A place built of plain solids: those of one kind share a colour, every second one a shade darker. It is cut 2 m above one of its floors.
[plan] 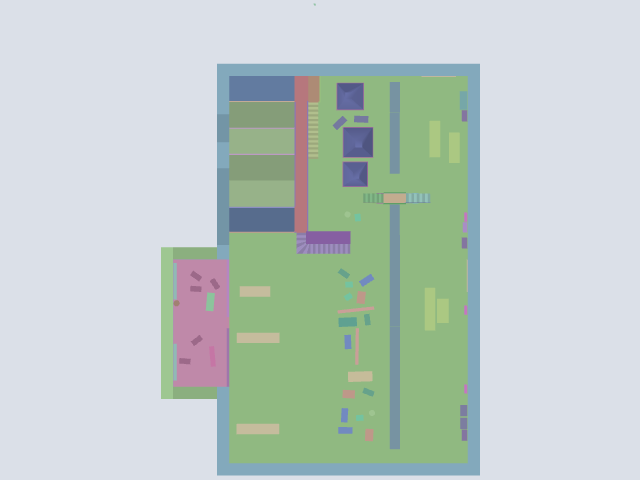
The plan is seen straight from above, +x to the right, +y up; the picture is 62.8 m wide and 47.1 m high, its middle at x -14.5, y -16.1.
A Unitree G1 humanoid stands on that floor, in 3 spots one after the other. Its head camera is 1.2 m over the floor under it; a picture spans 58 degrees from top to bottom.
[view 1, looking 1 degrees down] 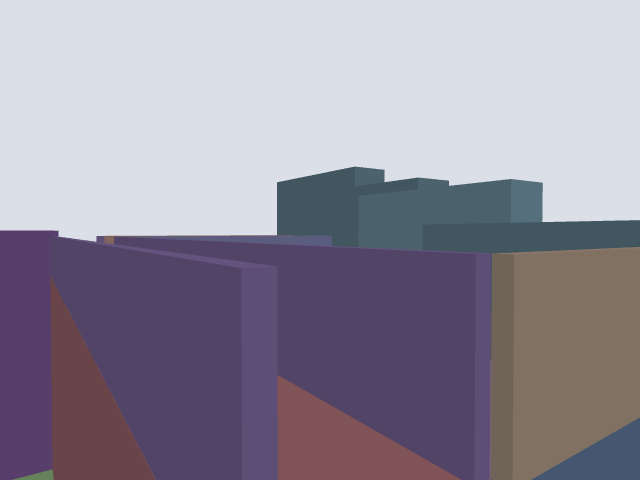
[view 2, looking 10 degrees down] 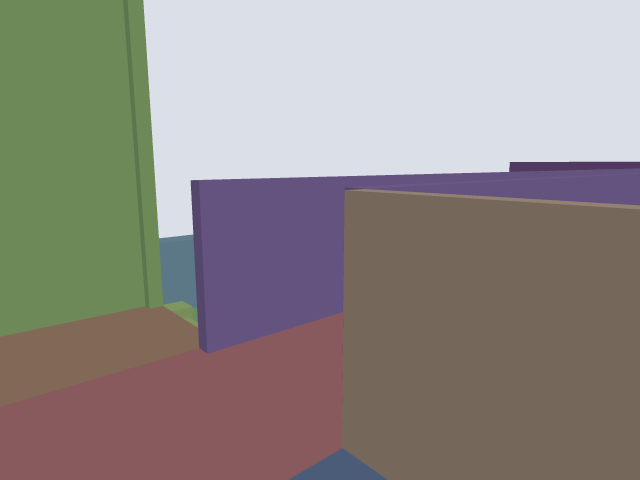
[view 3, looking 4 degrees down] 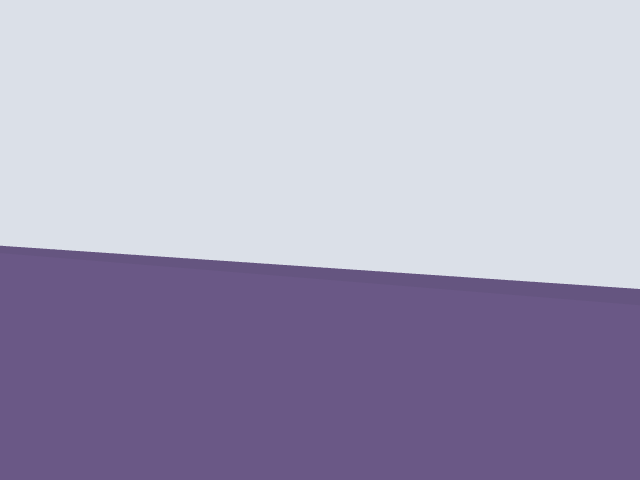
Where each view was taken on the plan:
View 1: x -15.16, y -1.30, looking -124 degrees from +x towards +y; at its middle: rail_binz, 13.92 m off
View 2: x -18.21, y -1.28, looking -41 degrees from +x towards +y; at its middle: rail_walk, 3.27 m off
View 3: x -16.34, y -14.11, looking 27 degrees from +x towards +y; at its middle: nothing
